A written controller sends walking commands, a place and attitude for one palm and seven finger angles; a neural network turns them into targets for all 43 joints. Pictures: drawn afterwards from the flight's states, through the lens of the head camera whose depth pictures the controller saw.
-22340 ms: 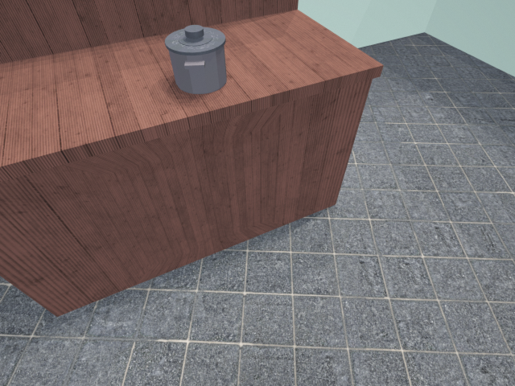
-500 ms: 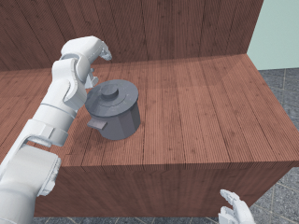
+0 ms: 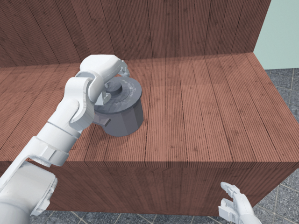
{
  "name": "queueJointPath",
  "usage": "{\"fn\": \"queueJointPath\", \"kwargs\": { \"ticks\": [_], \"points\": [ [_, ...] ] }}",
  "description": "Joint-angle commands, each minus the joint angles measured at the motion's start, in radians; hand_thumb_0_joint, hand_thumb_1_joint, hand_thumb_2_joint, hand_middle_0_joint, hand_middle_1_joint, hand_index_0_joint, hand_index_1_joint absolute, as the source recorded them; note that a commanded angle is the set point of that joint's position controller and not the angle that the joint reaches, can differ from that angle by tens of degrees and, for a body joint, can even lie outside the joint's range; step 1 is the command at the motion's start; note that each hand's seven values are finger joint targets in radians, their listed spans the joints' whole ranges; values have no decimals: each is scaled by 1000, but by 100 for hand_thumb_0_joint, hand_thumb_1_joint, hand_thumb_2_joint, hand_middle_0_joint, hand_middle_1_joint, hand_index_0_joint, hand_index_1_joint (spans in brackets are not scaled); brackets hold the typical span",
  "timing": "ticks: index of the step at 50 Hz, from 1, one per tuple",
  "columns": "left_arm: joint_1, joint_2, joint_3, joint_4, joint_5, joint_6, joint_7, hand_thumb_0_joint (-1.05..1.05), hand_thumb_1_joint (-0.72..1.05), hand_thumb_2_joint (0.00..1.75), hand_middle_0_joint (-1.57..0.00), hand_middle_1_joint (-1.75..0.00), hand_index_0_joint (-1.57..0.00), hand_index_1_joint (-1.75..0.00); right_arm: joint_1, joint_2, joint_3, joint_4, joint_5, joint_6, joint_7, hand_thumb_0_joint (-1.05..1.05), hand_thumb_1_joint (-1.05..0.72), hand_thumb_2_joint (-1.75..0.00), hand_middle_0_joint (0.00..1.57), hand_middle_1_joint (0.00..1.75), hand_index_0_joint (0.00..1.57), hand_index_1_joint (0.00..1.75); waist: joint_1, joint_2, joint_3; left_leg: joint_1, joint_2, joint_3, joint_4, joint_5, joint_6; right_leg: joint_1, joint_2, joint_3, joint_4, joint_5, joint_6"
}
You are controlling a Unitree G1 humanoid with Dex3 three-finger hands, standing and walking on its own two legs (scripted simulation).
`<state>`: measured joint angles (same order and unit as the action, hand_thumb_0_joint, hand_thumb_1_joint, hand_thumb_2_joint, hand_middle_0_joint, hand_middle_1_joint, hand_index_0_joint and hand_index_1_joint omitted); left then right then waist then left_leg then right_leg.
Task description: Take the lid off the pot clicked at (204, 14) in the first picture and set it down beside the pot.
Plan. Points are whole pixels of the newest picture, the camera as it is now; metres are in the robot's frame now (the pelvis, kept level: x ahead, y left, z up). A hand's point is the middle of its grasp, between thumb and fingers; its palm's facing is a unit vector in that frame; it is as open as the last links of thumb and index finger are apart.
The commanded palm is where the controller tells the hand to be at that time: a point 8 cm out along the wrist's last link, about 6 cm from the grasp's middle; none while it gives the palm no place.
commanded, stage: move the open hand above the knob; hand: left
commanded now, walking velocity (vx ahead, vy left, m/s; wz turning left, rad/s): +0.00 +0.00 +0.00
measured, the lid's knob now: (113, 88) +0.47 +0.13 +0.13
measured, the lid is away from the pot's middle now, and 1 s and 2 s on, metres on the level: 0.00 0.00 0.00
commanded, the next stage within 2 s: lower the open fingers around the knob in 1.50 s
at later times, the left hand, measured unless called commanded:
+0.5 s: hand (102, 74) +0.44 +0.14 +0.21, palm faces -0.09 -0.06 -0.99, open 10.1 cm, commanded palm +0.40 +0.14 +0.27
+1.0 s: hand (102, 74) +0.43 +0.13 +0.21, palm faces -0.08 -0.02 -1.00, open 10.0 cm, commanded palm +0.40 +0.15 +0.27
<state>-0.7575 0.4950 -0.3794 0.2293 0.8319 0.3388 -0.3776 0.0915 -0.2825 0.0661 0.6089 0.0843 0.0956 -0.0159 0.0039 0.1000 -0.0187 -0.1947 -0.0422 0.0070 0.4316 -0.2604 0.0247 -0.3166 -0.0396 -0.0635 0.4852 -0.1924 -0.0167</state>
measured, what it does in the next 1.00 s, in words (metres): stands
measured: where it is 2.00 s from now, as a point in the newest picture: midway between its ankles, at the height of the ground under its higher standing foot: outside the picture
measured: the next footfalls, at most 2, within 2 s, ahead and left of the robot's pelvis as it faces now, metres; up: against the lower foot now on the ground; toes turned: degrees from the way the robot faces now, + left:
none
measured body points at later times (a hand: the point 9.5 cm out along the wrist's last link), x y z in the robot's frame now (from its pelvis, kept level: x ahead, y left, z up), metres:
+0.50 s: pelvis +0.00 -0.01 +0.00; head +0.00 -0.06 +0.45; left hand +0.43 +0.14 +0.26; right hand +0.17 -0.24 -0.12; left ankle -0.02 +0.11 -0.74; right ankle +0.04 -0.11 -0.74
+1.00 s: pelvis +0.00 +0.00 +0.00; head +0.01 -0.05 +0.45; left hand +0.43 +0.13 +0.27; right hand +0.19 -0.23 -0.11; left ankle -0.02 +0.11 -0.74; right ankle +0.04 -0.11 -0.74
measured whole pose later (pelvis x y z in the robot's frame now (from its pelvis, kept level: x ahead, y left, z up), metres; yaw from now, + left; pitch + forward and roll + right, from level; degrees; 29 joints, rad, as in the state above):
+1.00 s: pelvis +0.00 +0.00 +0.00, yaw +0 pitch +2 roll +1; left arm -0.84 0.49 -0.32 0.36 0.84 0.35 -0.39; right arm 0.10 -0.28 0.07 0.63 0.08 0.08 -0.03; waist -0.01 0.10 -0.03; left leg -0.19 -0.04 0.01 0.42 -0.26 0.02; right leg -0.31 -0.03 -0.06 0.47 -0.19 -0.02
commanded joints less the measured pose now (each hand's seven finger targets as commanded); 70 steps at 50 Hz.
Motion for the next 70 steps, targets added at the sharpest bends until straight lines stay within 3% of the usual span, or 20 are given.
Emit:
{"fn": "queueJointPath", "kwargs": {
  "ticks": [1, 5, 8, 13, 14, 19, 23, 29, 32, 38, 40, 44, 48, 53, 56, 59, 62, 63, 67, 70],
  "points": [
    [-637, 260, 262, 38, 41, 41, 86, 0, -36, 160, -86, -8, -86, -8, -105, -67, -19, -99, 2, -70, -21, 0, -90, -90, 20, 30, 20, 30, -4, -125, -359, -45, 20, -19, -68, 236, 14, 285, -2, 43, -29, 231, -14],
    [-263, -21, 90, 153, 3, 49, 30, 0, -36, 160, -86, -8, -86, -8, -146, -88, -27, -155, 22, -24, 19, 0, -90, -90, 20, 30, 20, 30, 0, -197, -212, -91, 31, 8, -64, 168, 2, 187, -3, 14, -40, 175, -6],
    [-381, -59, 30, -30, 4, 36, 12, 0, -36, 160, -86, -8, -86, -8, -189, -90, -44, -187, 26, 2, 36, 0, -90, -90, 20, 30, 20, 30, -33, -177, -260, -52, 29, 11, -43, 138, 20, 173, -4, 22, -45, 143, -10],
    [-902, 504, 403, -275, 64, -6, 85, 0, -36, 160, -86, -8, -86, -8, -140, -95, -38, -150, -6, -70, -14, 0, -90, -90, 20, 30, 20, 30, -2, -20, -544, 18, 12, -39, -48, 238, 36, 369, -5, 73, -9, 248, -22],
    [-879, 453, 366, -196, 84, 4, 92, 0, -36, 160, -86, -8, -86, -8, -120, -66, -25, -140, -8, -86, -26, 0, -90, -90, 20, 30, 20, 30, 4, -34, -556, 5, 6, -33, -56, 276, 34, 396, 2, 70, 3, 271, -20],
    [-369, 161, 223, 288, 25, 51, 73, 0, -36, 160, -86, -8, -86, -8, -92, -90, -20, -105, 8, -38, -15, 0, -90, -90, 20, 30, 20, 30, 13, -254, -218, -121, 35, 17, -81, 162, 6, 240, -3, 43, -51, 164, 1],
    [-307, -26, 76, 43, 9, 36, 25, 0, -36, 160, -86, -8, -86, -8, -179, -92, -38, -200, 22, -12, 22, 0, -90, -90, 20, 30, 20, 30, -8, -182, -297, -82, 29, 23, -47, 178, 19, 246, -15, 41, -33, 216, -5],
    [-871, 426, 340, -243, 72, 6, 70, 0, -36, 160, -86, -8, -86, -8, -113, -76, -35, -157, 2, -74, -21, 0, -90, -90, 20, 30, 20, 30, -17, -50, -528, 10, 11, -23, -49, 257, 41, 371, 2, 76, -12, 277, -11],
    [-700, 301, 268, 66, 63, 42, 75, 0, -36, 160, -86, -8, -86, -8, -84, -77, -22, -95, 7, -78, -39, 0, -90, -90, 20, 30, 20, 30, -19, -132, -347, -49, 20, -10, -69, 203, 26, 280, 1, 54, -42, 215, -9],
    [-328, -15, 84, 83, 9, 45, 15, 0, -36, 160, -86, -8, -86, -8, -157, -91, -41, -170, 20, -33, 17, 0, -90, -90, 20, 30, 20, 30, -11, -160, -301, -54, 23, 8, -45, 206, 19, 238, -9, 35, -31, 237, -10],
    [-429, 49, 104, -7, 34, 40, 5, 0, -36, 160, -86, -8, -86, -8, -164, -92, -42, -179, 18, -17, 18, 0, -90, -90, 20, 30, 20, 30, -20, -163, -316, -48, 26, 14, -46, 178, 24, 234, -8, 41, -42, 212, -6],
    [-813, 376, 311, -227, 73, 6, 44, 0, -36, 160, -86, -8, -86, -8, -130, -80, -36, -170, 0, -62, -13, 0, -90, -90, 20, 30, 20, 30, -9, -70, -511, 2, 11, -21, -52, 263, 39, 365, -4, 70, -10, 285, -13],
    [-645, 350, 333, 14, 47, 36, 54, 0, -36, 160, -86, -8, -86, -8, -99, -92, -35, -116, -2, -73, -23, 0, -90, -90, 20, 30, 20, 30, 0, -113, -411, -31, 20, -16, -56, 269, 27, 338, -4, 59, -30, 295, -14],
    [-283, 23, 122, 141, 8, 46, 3, 0, -36, 160, -86, -8, -86, -8, -139, -96, -37, -164, 20, -34, 13, 0, -90, -90, 20, 30, 20, 30, -8, -191, -232, -75, 30, 10, -55, 195, 16, 209, -4, 26, -42, 218, -9],
    [-448, 99, 138, -86, 34, 29, -7, 0, -36, 160, -86, -8, -86, -8, -169, -89, -39, -199, 17, -20, 16, 0, -90, -90, 20, 30, 20, 30, -12, -148, -342, -38, 23, 9, -50, 201, 28, 253, -7, 41, -35, 223, -10],
    [-784, 345, 282, -291, 57, -3, 28, 0, -36, 160, -86, -8, -86, -8, -137, -77, -40, -192, 5, -60, -5, 0, -90, -90, 20, 30, 20, 30, -15, -48, -519, 32, 13, -23, -50, 255, 40, 345, -1, 68, -18, 260, -14],
    [-763, 394, 332, -60, 72, 27, 45, 0, -36, 160, -86, -8, -86, -8, -91, -83, -26, -119, -1, -82, -33, 0, -90, -90, 20, 30, 20, 30, -13, -72, -437, -4, 17, -29, -66, 266, 29, 326, 3, 55, -31, 268, -19],
    [-712, 383, 335, -12, 48, 30, 54, 0, -36, 160, -86, -8, -86, -8, -82, -97, -33, -104, 0, -78, -31, 0, -90, -90, 20, 30, 20, 30, -17, -67, -403, -6, 19, -25, -66, 240, 25, 300, 4, 49, -45, 240, -19],
    [-460, 62, 130, 170, 23, 57, 23, 0, -36, 160, -86, -8, -86, -8, -111, -87, -29, -122, 12, -50, -6, 0, -90, -90, 20, 30, 20, 30, -13, -155, -235, -56, 30, -13, -77, 180, 10, 179, 1, 15, -52, 164, -15],
    [-443, -38, 42, 31, 22, 41, -6, 0, -36, 160, -86, -8, -86, -8, -153, -87, -40, -169, 15, -29, 21, 0, -90, -90, 20, 30, 20, 30, -23, -128, -288, -14, 28, -10, -59, 195, 16, 171, 1, 13, -45, 177, -19]
  ]
}}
